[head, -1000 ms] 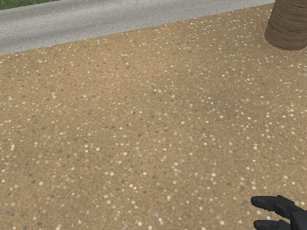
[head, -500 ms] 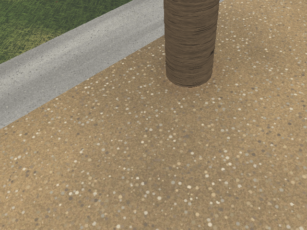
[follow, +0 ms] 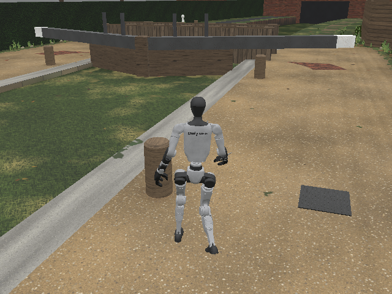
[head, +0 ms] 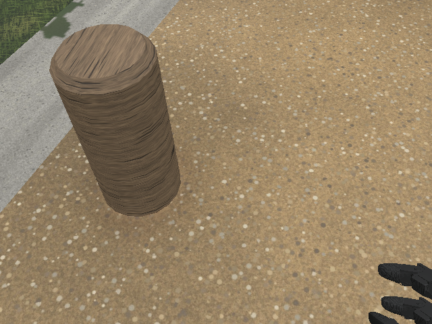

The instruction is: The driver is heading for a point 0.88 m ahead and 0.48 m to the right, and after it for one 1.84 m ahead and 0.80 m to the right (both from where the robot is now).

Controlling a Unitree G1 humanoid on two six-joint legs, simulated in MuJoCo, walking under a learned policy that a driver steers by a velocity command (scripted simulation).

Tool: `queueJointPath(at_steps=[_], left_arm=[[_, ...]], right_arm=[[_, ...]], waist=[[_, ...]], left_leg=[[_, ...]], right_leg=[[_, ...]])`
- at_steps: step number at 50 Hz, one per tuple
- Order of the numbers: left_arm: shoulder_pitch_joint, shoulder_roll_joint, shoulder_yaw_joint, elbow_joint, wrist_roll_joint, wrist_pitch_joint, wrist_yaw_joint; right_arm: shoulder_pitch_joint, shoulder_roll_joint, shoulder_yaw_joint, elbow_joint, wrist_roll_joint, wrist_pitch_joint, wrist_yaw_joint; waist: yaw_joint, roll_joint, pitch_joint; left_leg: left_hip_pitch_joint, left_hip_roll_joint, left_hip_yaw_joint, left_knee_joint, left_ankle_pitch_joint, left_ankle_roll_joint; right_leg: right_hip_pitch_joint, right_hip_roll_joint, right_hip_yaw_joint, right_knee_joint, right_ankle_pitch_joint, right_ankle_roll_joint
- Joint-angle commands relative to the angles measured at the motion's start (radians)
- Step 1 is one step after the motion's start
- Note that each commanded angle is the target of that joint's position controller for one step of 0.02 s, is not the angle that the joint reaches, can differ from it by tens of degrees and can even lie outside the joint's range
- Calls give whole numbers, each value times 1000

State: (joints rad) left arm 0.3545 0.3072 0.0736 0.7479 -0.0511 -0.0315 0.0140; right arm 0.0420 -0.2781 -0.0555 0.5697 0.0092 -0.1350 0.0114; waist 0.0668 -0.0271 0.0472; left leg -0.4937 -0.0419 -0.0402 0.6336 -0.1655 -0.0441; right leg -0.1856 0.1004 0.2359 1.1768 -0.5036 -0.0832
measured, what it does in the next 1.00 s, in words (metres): walks ahead, turning right: right foot, then left foot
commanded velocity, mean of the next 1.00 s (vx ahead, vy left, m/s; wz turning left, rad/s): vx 1.00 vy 0.00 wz -0.84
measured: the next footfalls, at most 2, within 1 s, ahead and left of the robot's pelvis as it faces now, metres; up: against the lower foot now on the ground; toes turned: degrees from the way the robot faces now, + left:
right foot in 0.40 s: +0.51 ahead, -0.16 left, +0.00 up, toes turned -27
left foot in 0.84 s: +0.97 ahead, -0.23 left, +0.00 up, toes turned -49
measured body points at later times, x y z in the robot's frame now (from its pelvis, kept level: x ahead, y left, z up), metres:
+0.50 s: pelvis +0.41 -0.08 +0.00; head +0.44 -0.11 +0.44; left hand +0.67 +0.10 -0.09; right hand +0.38 -0.36 -0.12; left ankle +0.30 +0.16 -0.57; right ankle +0.47 -0.14 -0.71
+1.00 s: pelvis +0.84 -0.27 +0.02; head +0.84 -0.30 +0.47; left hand +1.12 -0.19 -0.08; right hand +0.67 -0.51 -0.10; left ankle +0.94 -0.20 -0.71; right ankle +0.69 -0.28 -0.60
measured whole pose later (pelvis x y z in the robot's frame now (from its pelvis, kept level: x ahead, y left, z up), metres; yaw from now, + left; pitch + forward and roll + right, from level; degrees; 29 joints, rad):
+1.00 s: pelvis +0.84 -0.27 +0.02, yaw -49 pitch +0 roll +3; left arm 0.24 0.28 0.03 0.73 -0.04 -0.07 -0.01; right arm 0.34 -0.29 -0.06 0.74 -0.02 -0.10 0.03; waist -0.04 -0.02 0.05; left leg -0.27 -0.05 0.01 0.50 -0.24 0.01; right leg -0.45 0.00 0.07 1.32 -0.36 -0.08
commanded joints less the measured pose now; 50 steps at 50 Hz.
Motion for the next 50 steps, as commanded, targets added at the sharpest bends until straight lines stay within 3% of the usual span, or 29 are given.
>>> queueJointPath(at_steps=[1, 2, 3, 6, 10, 14, 17, 19, 20, 21, 22, 23, 24, 25, 28, 32, 34, 36, 39, 40, 41, 42, 43, 44, 45, 46, 47, 48, 50], left_arm=[[-92, 97, -10, -135, 22, -17, -5], [-172, 85, -8, -162, 44, -21, -11], [-166, 68, -7, -178, 32, -15, -21], [-184, 13, -24, -213, 4, 14, -34], [-231, 25, -33, -244, 14, 11, -51], [-379, 30, -35, -271, 17, -7, -78], [-388, 79, -10, -281, 7, -19, -95], [-100, 170, 43, -225, -8, -4, -89], [182, 242, 86, -141, -4, 10, -76], [232, 258, 82, -80, -9, 22, -53], [124, 306, 73, -155, 23, -2, -55], [133, 225, 66, -173, 36, -20, -52], [113, 197, 56, -159, 46, -40, -52], [42, 175, 48, -158, 48, -57, -57], [-83, 112, 26, -162, 44, -63, -41], [-58, 105, 24, -123, 23, -50, 1], [-16, 128, 35, -97, 21, -42, 6], [36, 113, 33, -65, 13, -47, 7], [92, 96, 36, -16, 13, -40, 11], [85, 108, 40, -11, 26, -33, 9], [38, 127, 38, -22, 53, -26, -3], [-23, 94, 19, -54, 78, -28, -14], [238, -68, -22, -54, 19, -45, -22], [215, -3, -36, -33, -26, -48, -17], [32, 73, -20, -59, -22, -49, -14], [-104, 82, -24, -93, 1, -58, -14], [-198, 63, -28, -124, 24, -71, -15], [-197, 44, -28, -132, 23, -72, -22], [-170, 14, -35, -121, 8, -59, -29]], right_arm=[[276, -116, -52, 8, -19, 20, -8], [271, -120, -53, 37, -29, 24, -8], [253, -108, -45, 61, -35, 19, -13], [249, -46, -24, 126, -6, 15, -2], [207, -115, -32, 151, -22, 12, -10], [284, -169, -35, 187, -23, 15, -17], [341, -255, -48, 205, -24, 37, -30], [282, -313, -62, 181, -27, 62, -42], [202, -294, -59, 142, -10, 60, -42], [210, -135, -15, 129, -24, 37, -34], [324, -55, 24, 26, 4, -15, -17], [184, -169, 9, 0, 19, -56, -8], [103, -167, 9, -25, 42, -66, -10], [104, -142, 13, -7, 25, -64, -17], [177, -142, 1, 27, -11, -12, -12], [-49, -57, 27, -50, -40, 3, -6], [-116, -35, 29, -74, -24, -1, 3], [-138, -75, 11, -83, 5, -4, 5], [-153, -121, -12, -96, 15, -11, 5], [-66, -153, -33, -80, 16, -13, 2], [123, -194, -61, -43, 26, -6, -7], [384, -214, -65, -3, 23, 6, -18], [461, -313, -81, 58, -12, 8, 2], [488, -227, -66, 70, -8, 4, 20], [421, -142, -49, 63, -3, 16, 9], [388, -134, -44, 77, -16, 27, 6], [373, -140, -43, 98, -29, 27, 13], [347, -117, -32, 112, -43, 19, 13], [321, -43, -7, 137, -22, 15, 25]], waist=[[-184, 114, -169], [-173, 39, -90], [-131, 70, -54], [-92, 104, -3], [-60, 73, 70], [-118, 18, 129], [-72, 101, 54], [107, 193, -101], [242, 138, -201], [170, -125, -144], [1, -360, -373], [90, -157, -388], [50, -26, -218], [-23, 133, -116], [-132, 75, -1], [-63, 44, 86], [-8, 14, 59], [24, -33, 37], [23, -69, 49], [-29, -88, -6], [-146, -113, -127], [-278, -104, -300], [-137, 441, -514], [-177, 490, -496], [-218, 308, -293], [-220, 105, -176], [-199, 34, -87], [-145, 65, -72], [-88, 107, -39]], left_leg=[[727, 372, -597, -359, -475, 183], [607, 330, -457, -360, -281, 169], [525, 316, -369, -371, -191, 168], [448, 308, -203, -421, -82, 165], [359, 288, 27, -502, 80, 160], [431, 245, 216, -523, 312, 112], [543, 255, 280, -365, 1058, 75], [511, 299, 270, 7, 1413, 91], [307, 265, 252, 337, 1261, 79], [-3, 81, 217, 764, -69, 46], [-332, -42, -2, 1045, -424, 38], [-406, 16, -127, 961, -282, 84], [-405, 41, -117, 861, -230, 99], [-323, 80, -122, 760, -181, 92], [-149, 130, -124, 570, -149, 25], [0, 86, -17, 172, 123, -35], [150, 43, 19, 3, 310, -41], [167, 58, -20, -70, 385, -41], [88, 77, -28, -145, 308, -7], [152, 57, -6, -131, 222, 17], [326, 42, 34, -86, 128, 48], [675, 131, -48, 38, 23, 87], [1046, 395, -652, -149, -398, 293], [1038, 445, -951, -341, -747, 301], [906, 405, -810, -362, -682, 265], [747, 350, -648, -357, -471, 245], [620, 305, -535, -359, -301, 247], [539, 275, -449, -371, -228, 244], [458, 245, -363, -415, -161, 249]], right_leg=[[-657, -138, -104, 304, 155, 25], [-623, -172, -111, 240, 173, 17], [-587, -211, -98, 201, 191, 13], [-635, -274, -118, 168, 168, 4], [-665, -277, -150, 46, 382, 32], [-602, -229, -276, -226, 564, 5], [-378, -77, -431, -349, 498, -46], [-52, -14, -435, -332, 360, -92], [325, -28, -345, -470, 445, -153], [515, -128, -130, -495, 446, -195], [747, -325, 498, -701, 130, -434], [703, -356, 670, -897, -132, -389], [530, -346, 636, -954, -128, -338], [321, -316, 555, -956, -31, -302], [-15, -187, 308, -964, 169, -281], [-285, -67, 102, -965, 323, -222], [-344, -59, 77, -964, 254, -172], [-240, -100, 114, -931, 210, -151], [13, -174, 152, -849, 383, -129], [88, -185, 144, -757, 622, -113], [109, -170, 108, -569, 873, -82], [-77, -152, 85, -249, 857, -51], [-420, 22, 6, 199, 117, 23], [-568, -31, -16, 318, 48, 20], [-646, -78, -64, 328, 105, 13], [-628, -103, -94, 291, 136, 12], [-618, -122, -103, 226, 138, 5], [-567, -162, -90, 171, 158, -4], [-527, -194, -102, 75, 161, -9]])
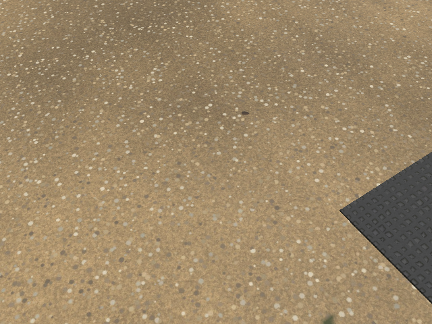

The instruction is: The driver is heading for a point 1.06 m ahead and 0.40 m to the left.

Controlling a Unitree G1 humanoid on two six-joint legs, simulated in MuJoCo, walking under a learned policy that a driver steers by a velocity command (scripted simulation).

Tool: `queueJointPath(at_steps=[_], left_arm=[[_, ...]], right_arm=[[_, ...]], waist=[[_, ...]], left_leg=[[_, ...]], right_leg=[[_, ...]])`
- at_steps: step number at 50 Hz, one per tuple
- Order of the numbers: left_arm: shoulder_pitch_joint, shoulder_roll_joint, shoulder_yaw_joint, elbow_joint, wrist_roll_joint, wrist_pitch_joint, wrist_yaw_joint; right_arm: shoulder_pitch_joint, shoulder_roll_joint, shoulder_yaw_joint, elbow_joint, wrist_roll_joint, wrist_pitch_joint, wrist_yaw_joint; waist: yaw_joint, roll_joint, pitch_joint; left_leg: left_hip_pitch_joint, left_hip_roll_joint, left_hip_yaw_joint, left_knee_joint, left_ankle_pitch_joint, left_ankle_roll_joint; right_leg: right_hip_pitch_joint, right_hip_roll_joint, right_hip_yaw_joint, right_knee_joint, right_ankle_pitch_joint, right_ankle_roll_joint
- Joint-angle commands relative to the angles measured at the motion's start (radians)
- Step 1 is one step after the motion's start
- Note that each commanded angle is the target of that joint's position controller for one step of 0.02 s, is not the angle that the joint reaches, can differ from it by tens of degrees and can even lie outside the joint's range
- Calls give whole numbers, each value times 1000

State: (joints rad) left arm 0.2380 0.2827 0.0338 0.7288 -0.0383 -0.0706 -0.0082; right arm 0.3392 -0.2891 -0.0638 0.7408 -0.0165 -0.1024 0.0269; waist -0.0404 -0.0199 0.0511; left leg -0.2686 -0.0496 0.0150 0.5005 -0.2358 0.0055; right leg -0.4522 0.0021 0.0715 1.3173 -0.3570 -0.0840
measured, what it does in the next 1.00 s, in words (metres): walks ahead, turning left: right foot, then left foot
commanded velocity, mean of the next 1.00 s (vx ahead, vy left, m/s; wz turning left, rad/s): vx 1.00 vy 0.00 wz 0.55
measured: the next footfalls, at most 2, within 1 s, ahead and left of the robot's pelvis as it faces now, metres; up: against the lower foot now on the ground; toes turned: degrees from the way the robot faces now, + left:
right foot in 0.30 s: +0.50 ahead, -0.16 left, +0.00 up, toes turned +3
left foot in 0.76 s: +0.87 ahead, +0.14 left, +0.00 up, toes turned +27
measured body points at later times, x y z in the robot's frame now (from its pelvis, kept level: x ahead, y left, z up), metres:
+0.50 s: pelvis +0.46 -0.04 +0.01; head +0.47 -0.05 +0.46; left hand +0.47 +0.25 -0.11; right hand +0.62 -0.30 -0.10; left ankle +0.44 +0.10 -0.63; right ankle +0.46 -0.16 -0.73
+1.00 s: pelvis +0.89 +0.10 +0.01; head +0.90 +0.11 +0.45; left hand +0.99 +0.43 -0.03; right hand +1.04 -0.12 -0.12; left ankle +0.84 +0.12 -0.73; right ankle +1.11 -0.01 -0.66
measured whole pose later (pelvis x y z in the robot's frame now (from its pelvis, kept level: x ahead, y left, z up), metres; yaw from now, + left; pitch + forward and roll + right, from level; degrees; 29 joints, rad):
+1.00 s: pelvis +0.89 +0.10 +0.01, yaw +36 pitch -1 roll +0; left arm -0.02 0.26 0.01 0.60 0.01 -0.14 -0.01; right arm 0.47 -0.25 -0.04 0.74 0.02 -0.06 0.01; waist -0.10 -0.01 0.06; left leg -0.16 -0.18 -0.12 0.48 -0.28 0.16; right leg -0.64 -0.07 0.19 0.95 -0.21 0.03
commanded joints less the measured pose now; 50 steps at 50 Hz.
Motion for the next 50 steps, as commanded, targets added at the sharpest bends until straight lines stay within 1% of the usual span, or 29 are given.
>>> queueJointPath(at_steps=[1, 5, 8, 11, 13, 14, 15, 16, 17, 18, 19, 20, 21, 24, 25, 28, 31, 34, 36, 37, 38, 39, 40, 41, 42, 43, 44, 46, 50], left_arm=[[-51, 25, -2, -103, -3, -16, -8], [-193, 18, -24, -150, 29, -24, -23], [-339, 12, -33, -196, 25, -34, -42], [-410, 43, -13, -228, 21, -48, -56], [-290, 116, 25, -214, 18, -47, -44], [-124, 160, 52, -182, 11, -40, -30], [121, 203, 74, -120, 12, -25, -9], [244, 310, 95, -85, 53, -24, -1], [271, 258, 79, -74, 49, -27, -14], [218, 181, 60, -46, 35, -31, -11], [163, 138, 49, -29, 31, -36, -10], [104, 108, 44, -12, 44, -43, -12], [52, 67, 37, -1, 65, -53, -12], [-37, -15, 28, 34, 43, -60, -18], [-54, 41, 39, 37, 46, -64, -14], [-91, 66, 43, 31, 62, -66, 7], [-39, 147, 57, 37, 51, -66, 19], [3, 232, 73, 37, 46, -42, 23], [-6, 291, 90, 22, 33, -6, 27], [-42, 301, 92, 4, 29, 4, 27], [-74, 255, 80, 6, 21, -5, 20], [-33, 32, 20, -40, 46, -48, 4], [71, 12, -10, -121, 15, -99, -11], [-94, 143, 10, -139, -2, -124, -18], [-171, 141, 15, -162, -12, -126, -13], [-147, 115, 9, -147, 12, -118, -2], [-116, 112, 12, -133, 35, -104, 1], [-103, 123, 22, -122, 45, -75, 5], [-329, 32, -4, -203, 61, -61, 4]], right_arm=[[26, -22, 7, -18, 15, -20, 12], [49, -98, -5, 13, 30, -30, -4], [130, -115, -2, 53, 46, -33, -17], [194, -128, 5, 85, 54, -14, -24], [195, -178, 0, 96, 37, 3, -28], [172, -206, -1, 101, 22, 16, -30], [122, -186, 9, 76, 8, 19, -35], [281, 12, 56, 41, 13, 1, -35], [299, 14, 64, 43, 63, -18, -33], [136, -70, 31, 6, 104, -17, -39], [37, -76, 28, -20, 96, -16, -43], [-15, -65, 24, -26, 66, -9, -43], [22, -46, 17, -22, 62, 9, -36], [11, 3, 12, -19, 66, 76, -17], [-5, 20, 18, -50, 60, 86, -15], [-89, -14, 16, -80, 50, 88, -5], [-200, -30, 21, -114, 43, 74, 26], [-230, -85, 1, -141, 52, 64, 51], [-66, -155, -33, -121, 71, 81, 48], [142, -223, -67, -71, 68, 97, 41], [328, -278, -99, -14, 74, 111, 18], [260, -325, -98, -1, 67, 116, 12], [137, -272, -58, -89, 24, 73, 18], [138, -183, -50, -117, 23, 51, 20], [123, -164, -43, -98, 16, 27, 28], [61, -161, -42, -106, 18, 9, 31], [-4, -168, -43, -121, 14, 3, 23], [-39, -145, -32, -132, 26, 6, 5], [-10, -132, -30, -110, 51, 22, -42]], waist=[[38, 89, -18], [28, 47, 80], [-19, 28, 116], [-19, 57, 105], [72, 145, -15], [186, 190, -107], [309, 188, -225], [207, -131, -470], [203, -294, -616], [207, -235, -358], [191, -136, -209], [147, -46, -123], [83, -90, -102], [27, -70, -13], [4, -105, 17], [-9, -22, 84], [28, 66, 106], [13, 20, 59], [-99, -76, -46], [-204, -89, -141], [-290, -13, -189], [-137, 427, -82], [-4, 442, -312], [-82, 208, -235], [-39, 19, -102], [21, -56, -77], [62, -53, -47], [90, -43, -10], [8, -7, 65]], left_leg=[[204, 263, -409, -299, -65, 210], [131, 262, -260, -392, 64, 208], [69, 241, -132, -490, 168, 176], [160, 259, -109, -463, 361, 162], [267, 278, -110, -267, 785, 132], [222, 257, -82, -53, 933, 108], [-23, 222, -77, 261, 790, 65], [-344, 76, -88, 712, 97, 27], [-413, 56, -198, 890, -205, 50], [-544, 91, -166, 969, -168, 50], [-586, 134, -139, 949, -104, 51], [-537, 176, -130, 895, -52, 54], [-460, 213, -145, 854, -4, 51], [-409, 259, -125, 803, -18, 53], [-437, 260, -122, 789, 25, 36], [-462, 239, -87, 639, 217, 16], [-399, 204, 11, 392, 397, 56], [-288, 98, 139, 272, 359, 104], [-111, 13, 193, 312, 183, 140], [150, -12, 168, 327, 100, 174], [442, 0, 69, 247, 121, 217], [541, 86, -231, 151, 153, 332], [668, 286, -872, -133, -344, 511], [570, 300, -942, -286, -515, 425], [399, 283, -900, -319, -502, 372], [273, 267, -843, -284, -404, 366], [143, 218, -761, -252, -289, 366], [17, 147, -598, -274, -157, 347], [-184, 33, -383, -278, 4, 281]], right_leg=[[-276, -113, 61, -111, 12, -10], [-343, -146, 17, -367, 263, 29], [-167, -99, -54, -585, 473, 40], [-28, -31, -72, -730, 489, 39], [132, 32, -90, -733, 359, 16], [333, 54, -109, -726, 272, -2], [677, -53, -24, -653, 241, -14], [1035, -358, 473, -736, -173, -132], [1017, -418, 822, -992, -493, -159], [871, -386, 714, -1057, -440, -113], [721, -365, 536, -1044, -259, -92], [556, -325, 389, -1053, -89, -74], [437, -301, 281, -1064, 11, -72], [284, -242, 8, -1123, 182, -30], [240, -280, -4, -1165, 202, -57], [206, -222, -177, -1208, 289, -45], [285, -207, -285, -1242, 349, -16], [475, -220, -338, -1119, 929, 15], [551, -252, -341, -833, 1419, 18], [454, -257, -314, -573, 1465, 11], [248, -178, -305, -198, 1129, 48], [-142, 85, -234, 304, -148, 100], [-392, 119, 46, 416, -213, 71], [-397, 52, 96, 302, -97, 17], [-377, 24, 81, 167, -27, 0], [-310, -17, 99, 74, 8, 12], [-235, -37, 116, 9, 28, 34], [-157, -61, 106, -136, 34, 77], [-20, -22, 7, -573, 310, 152]])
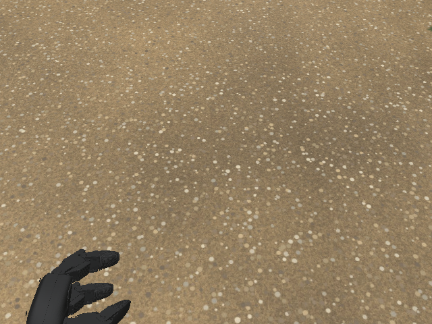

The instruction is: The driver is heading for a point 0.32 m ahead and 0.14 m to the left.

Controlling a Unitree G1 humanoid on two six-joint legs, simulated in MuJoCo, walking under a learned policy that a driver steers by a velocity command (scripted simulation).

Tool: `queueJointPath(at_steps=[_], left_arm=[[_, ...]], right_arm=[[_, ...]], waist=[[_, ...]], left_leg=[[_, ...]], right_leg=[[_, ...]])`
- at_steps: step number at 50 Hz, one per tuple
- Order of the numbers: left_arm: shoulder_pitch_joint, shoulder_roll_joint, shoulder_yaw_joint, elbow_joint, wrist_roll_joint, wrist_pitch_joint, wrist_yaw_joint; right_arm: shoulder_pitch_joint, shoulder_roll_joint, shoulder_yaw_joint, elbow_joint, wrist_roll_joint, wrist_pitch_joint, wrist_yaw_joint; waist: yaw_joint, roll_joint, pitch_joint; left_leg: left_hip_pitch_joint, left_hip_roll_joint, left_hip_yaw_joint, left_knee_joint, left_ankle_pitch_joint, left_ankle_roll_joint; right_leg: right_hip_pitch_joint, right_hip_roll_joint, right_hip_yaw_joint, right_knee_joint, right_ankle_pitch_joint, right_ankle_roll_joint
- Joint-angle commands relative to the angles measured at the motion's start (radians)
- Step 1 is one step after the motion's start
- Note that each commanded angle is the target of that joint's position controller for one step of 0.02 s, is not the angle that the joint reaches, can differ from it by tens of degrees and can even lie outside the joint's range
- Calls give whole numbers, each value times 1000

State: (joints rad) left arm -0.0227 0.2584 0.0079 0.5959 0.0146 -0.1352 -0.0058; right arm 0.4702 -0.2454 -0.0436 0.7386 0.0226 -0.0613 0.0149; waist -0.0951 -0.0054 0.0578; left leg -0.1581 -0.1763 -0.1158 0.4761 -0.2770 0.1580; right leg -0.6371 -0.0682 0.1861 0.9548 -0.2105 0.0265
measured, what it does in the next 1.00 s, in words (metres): walks ahead, turning left: right foot, then left foot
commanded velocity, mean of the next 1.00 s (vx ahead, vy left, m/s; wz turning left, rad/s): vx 0.43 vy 0.00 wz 0.42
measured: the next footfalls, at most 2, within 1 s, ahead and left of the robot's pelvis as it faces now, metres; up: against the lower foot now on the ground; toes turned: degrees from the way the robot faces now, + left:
right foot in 0.18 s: +0.40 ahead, -0.19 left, +0.00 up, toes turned +19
left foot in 0.58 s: +0.56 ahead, +0.12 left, +0.00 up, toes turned +20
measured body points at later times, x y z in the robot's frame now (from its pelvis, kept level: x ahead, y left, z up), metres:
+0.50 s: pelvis +0.38 -0.06 +0.00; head +0.42 -0.02 +0.45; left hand +0.25 +0.21 -0.12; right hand +0.72 -0.16 -0.05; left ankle +0.49 +0.10 -0.70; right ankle +0.36 -0.20 -0.74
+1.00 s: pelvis +0.52 -0.02 +0.00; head +0.53 -0.03 +0.45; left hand +0.53 +0.26 -0.12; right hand +0.73 -0.21 -0.12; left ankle +0.53 +0.10 -0.74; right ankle +0.58 -0.15 -0.74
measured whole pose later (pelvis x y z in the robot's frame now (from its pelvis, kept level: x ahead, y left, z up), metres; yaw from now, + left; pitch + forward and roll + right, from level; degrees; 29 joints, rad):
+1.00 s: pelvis +0.52 -0.02 +0.00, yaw +24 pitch -1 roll +0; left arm 0.17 0.25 0.00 0.85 0.03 0.01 0.01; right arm 0.18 -0.24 -0.02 0.79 -0.03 0.01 0.00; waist -0.02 0.01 0.01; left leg -0.32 -0.04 -0.04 0.51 -0.18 0.01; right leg -0.26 -0.03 0.02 0.56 -0.29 0.03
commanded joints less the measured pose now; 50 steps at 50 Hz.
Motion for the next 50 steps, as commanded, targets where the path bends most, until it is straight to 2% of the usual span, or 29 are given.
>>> queueJointPath(at_steps=[1, 6, 7, 8, 9, 10, 11, 12, 14, 15, 17, 19, 21, 23, 26, 28, 29, 30, 31, 32, 33, 35, 37, 41, 44, 45, 46, 48, 50], left_arm=[[-102, 39, 19, -87, 3, 3, -3], [-96, 136, 71, -103, -55, -10, -6], [-33, 163, 88, -89, -60, -15, -4], [126, 198, 114, -57, -64, -18, 2], [378, 221, 126, -16, -63, -10, 13], [486, 306, 130, 3, -10, -3, 8], [457, 295, 126, 19, -3, 1, -14], [378, 186, 107, -1, -6, 11, -8], [277, 133, 86, 25, 13, 29, -6], [244, 122, 79, 40, 20, 27, -6], [250, 75, 61, 89, 0, 14, -10], [244, 134, 74, 121, -19, 13, -6], [221, 198, 89, 132, -28, 24, 4], [231, 212, 89, 150, -40, 33, 11], [253, 231, 88, 179, -47, 35, 15], [274, 223, 81, 192, -48, 38, 15], [304, 195, 67, 183, -25, 37, 15], [444, 106, 29, 185, 9, 41, 3], [502, 153, 28, 225, -9, 57, -10], [418, 200, 43, 208, -29, 74, -10], [340, 192, 43, 190, -31, 88, 0], [322, 178, 46, 193, -21, 122, 20], [350, 134, 36, 211, -18, 142, 31], [313, 97, 27, 227, -6, 155, 29], [257, 107, 24, 204, 31, 155, 21], [218, 174, 35, 182, 28, 154, 27], [181, 179, 41, 196, 20, 150, 26], [145, 117, 22, 199, 24, 132, 24], [151, 110, 16, 208, 12, 113, 22]], right_arm=[[-133, -189, -57, -101, 14, -12, -34], [-76, -167, -67, -65, 29, 0, -42], [-84, -167, -70, -66, 23, 5, -42], [-109, -164, -67, -76, 9, 9, -35], [-155, -116, -46, -112, -22, 12, -23], [35, 44, -4, -144, 2, 6, -17], [63, -33, 6, -154, 63, 4, -22], [-63, -117, -11, -140, 48, 11, -30], [-275, -148, -25, -178, -21, 9, -30], [-262, -139, -30, -196, -17, 11, -22], [-263, -106, -23, -196, 0, 21, -13], [-303, -75, -7, -211, -6, 22, -7], [-328, -66, 7, -207, -14, 14, 9], [-371, -78, 7, -201, -17, 5, 28], [-396, -127, -11, -201, -30, 4, 36], [-302, -172, -34, -165, -45, 5, 24], [-255, -234, -49, -163, -55, 9, 9], [-253, -248, -30, -186, -86, 19, -3], [-234, -151, -7, -175, -63, 25, 6], [-282, -137, -4, -172, -39, 27, 16], [-325, -125, -2, -155, -26, 27, 19], [-393, -135, -4, -141, -37, 30, 18], [-434, -152, -15, -133, -54, 40, 12], [-445, -126, -11, -103, -46, 52, -5], [-390, -67, 10, -53, -47, 53, -3], [-347, -78, 6, -41, -53, 52, 0], [-341, -74, 3, -38, -47, 55, -7], [-360, -90, -5, -24, -48, 60, -21], [-329, -98, -9, 2, -50, 65, -29]], waist=[[38, 7, 50], [27, 108, -9], [68, 126, -40], [162, 132, -131], [288, 114, -308], [182, -321, -487], [157, -514, -464], [197, -307, -274], [179, -18, -55], [123, -62, -55], [97, -83, -57], [86, -65, -49], [89, -64, -94], [104, -78, -117], [86, -69, -123], [29, -36, -168], [19, 40, -223], [81, 266, -369], [59, 195, -537], [55, 121, -419], [64, 75, -312], [116, 60, -213], [145, 108, -195], [141, 117, -218], [139, 69, -141], [97, -28, -85], [77, -125, -60], [78, -124, -38], [80, -95, -42]], left_leg=[[-330, 146, -231, -249, 28, 100], [-117, 198, -341, -111, -31, 31], [-70, 210, -347, -40, 81, 16], [-52, 184, -315, 132, 255, -18], [-195, 155, -254, 439, 267, -56], [-510, 39, -161, 841, -332, -99], [-697, 120, -92, 1016, -265, -109], [-731, 166, -55, 1051, -164, -123], [-620, 214, -12, 944, -93, -136], [-556, 233, -25, 896, -106, -145], [-521, 243, -8, 749, -163, -153], [-517, 230, 23, 563, -118, -162], [-390, 215, 62, 355, 87, -155], [-252, 181, 84, 200, 261, -142], [-162, 159, 74, 77, 318, -100], [22, 133, 102, -18, 414, -55], [173, 240, 7, 9, 774, -11], [441, 551, -333, 73, 1263, 189], [451, 586, -421, 61, 1111, 253], [351, 513, -350, 22, 962, 213], [251, 462, -289, -11, 840, 163], [13, 416, -219, -73, 687, 112], [-128, 373, -156, -123, 583, 96], [-205, 338, -108, -152, 247, 60], [-318, 258, -79, -150, -192, -65], [-320, 203, -35, -109, -236, -111], [-199, 164, 31, -72, -125, -141], [-94, 166, 41, -22, -3, -148], [-84, 178, 27, -26, 54, -137]], right_leg=[[235, 72, -132, -300, 253, 49], [328, 77, -55, -467, 279, 54], [378, 77, -66, -462, 220, 38], [528, 72, -85, -440, 153, 13], [855, -24, -22, -338, 30, -17], [1196, -280, 507, -495, -372, -159], [1168, -379, 881, -686, -703, -241], [1015, -313, 719, -715, -610, -225], [683, -199, 304, -654, 108, -178], [602, -189, 213, -627, 381, -194], [561, -156, 83, -628, 610, -195], [534, -176, 26, -658, 714, -222], [490, -149, -67, -685, 718, -217], [464, -115, -130, -695, 654, -183], [516, -129, -145, -622, 659, -149], [499, -81, -185, -443, 694, -109], [402, -24, -227, -251, 488, -63], [149, 81, -218, 125, -380, 7], [155, 45, -74, 215, -499, 15], [112, 21, -81, 228, -466, 30], [74, 2, -100, 187, -424, 40], [167, -22, -105, 72, -359, 59], [294, 2, -146, -67, -298, 68], [463, 22, -166, -292, -30, 40], [573, -19, -119, -487, 93, -21], [502, -81, -67, -526, 16, -59], [330, -71, -65, -577, -241, -83], [246, -39, -77, -618, -289, -52], [281, -25, -94, -595, -179, -38]])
